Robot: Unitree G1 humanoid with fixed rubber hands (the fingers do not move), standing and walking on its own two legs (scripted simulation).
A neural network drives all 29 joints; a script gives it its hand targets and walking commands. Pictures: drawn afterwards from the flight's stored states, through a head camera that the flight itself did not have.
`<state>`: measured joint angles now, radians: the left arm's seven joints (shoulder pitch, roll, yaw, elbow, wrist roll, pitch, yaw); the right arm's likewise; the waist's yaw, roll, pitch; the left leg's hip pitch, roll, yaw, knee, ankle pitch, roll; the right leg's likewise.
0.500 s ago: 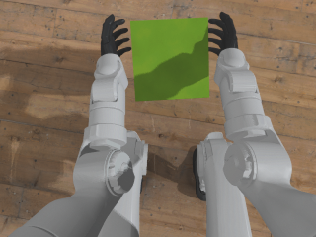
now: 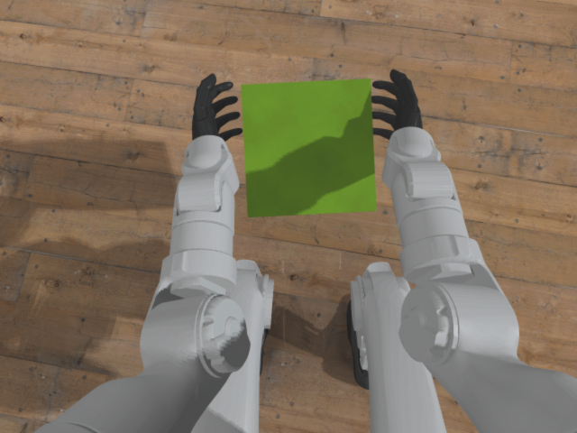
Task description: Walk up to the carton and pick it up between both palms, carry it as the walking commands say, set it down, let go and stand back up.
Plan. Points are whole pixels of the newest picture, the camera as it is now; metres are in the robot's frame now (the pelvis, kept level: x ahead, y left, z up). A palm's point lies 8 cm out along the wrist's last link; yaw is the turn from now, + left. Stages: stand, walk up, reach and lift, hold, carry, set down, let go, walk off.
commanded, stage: reach and lift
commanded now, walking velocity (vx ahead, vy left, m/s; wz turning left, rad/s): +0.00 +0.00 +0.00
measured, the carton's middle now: (305, 158) +0.48 +0.01 -0.15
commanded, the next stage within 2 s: none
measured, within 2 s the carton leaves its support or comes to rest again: neither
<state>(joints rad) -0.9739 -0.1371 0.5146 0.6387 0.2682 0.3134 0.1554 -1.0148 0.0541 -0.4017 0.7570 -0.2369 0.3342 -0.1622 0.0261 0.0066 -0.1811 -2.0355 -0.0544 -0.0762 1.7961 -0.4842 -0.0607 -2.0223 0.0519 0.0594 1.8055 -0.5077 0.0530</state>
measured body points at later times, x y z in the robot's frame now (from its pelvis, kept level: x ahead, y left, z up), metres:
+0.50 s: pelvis +0.01 +0.00 +0.06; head +0.22 +0.00 +0.46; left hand +0.47 +0.14 +0.02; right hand +0.48 -0.11 +0.01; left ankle +0.12 +0.13 -0.45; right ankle +0.11 -0.13 -0.45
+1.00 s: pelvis +0.03 +0.00 +0.12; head +0.20 +0.00 +0.54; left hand +0.46 +0.14 +0.09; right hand +0.47 -0.11 +0.08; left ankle +0.12 +0.13 -0.45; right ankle +0.11 -0.13 -0.45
